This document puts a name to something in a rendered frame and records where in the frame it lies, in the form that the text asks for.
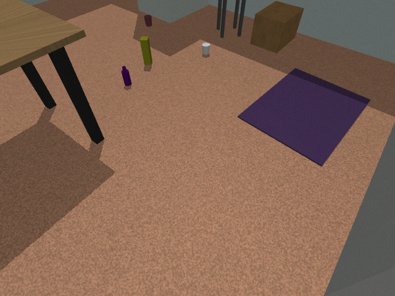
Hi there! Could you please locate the table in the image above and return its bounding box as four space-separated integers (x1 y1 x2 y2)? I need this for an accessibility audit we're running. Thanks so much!
0 0 104 144

